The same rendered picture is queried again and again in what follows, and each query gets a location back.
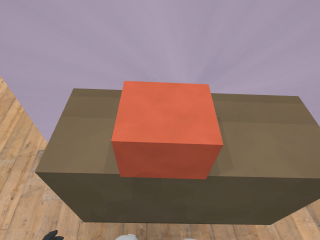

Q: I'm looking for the left robot hand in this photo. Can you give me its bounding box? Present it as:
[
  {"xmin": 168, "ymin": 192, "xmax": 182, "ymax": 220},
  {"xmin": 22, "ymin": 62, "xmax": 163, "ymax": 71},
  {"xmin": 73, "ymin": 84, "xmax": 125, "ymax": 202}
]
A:
[{"xmin": 42, "ymin": 230, "xmax": 64, "ymax": 240}]

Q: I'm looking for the carton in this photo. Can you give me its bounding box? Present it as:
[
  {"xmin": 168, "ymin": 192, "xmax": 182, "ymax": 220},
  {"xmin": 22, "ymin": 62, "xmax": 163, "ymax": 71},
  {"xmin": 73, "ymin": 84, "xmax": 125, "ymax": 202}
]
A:
[{"xmin": 111, "ymin": 81, "xmax": 224, "ymax": 180}]

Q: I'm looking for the pedestal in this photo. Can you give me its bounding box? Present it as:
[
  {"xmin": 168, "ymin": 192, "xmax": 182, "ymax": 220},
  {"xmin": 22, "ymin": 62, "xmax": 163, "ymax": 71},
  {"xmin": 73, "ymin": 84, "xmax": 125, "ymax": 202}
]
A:
[{"xmin": 35, "ymin": 88, "xmax": 320, "ymax": 225}]

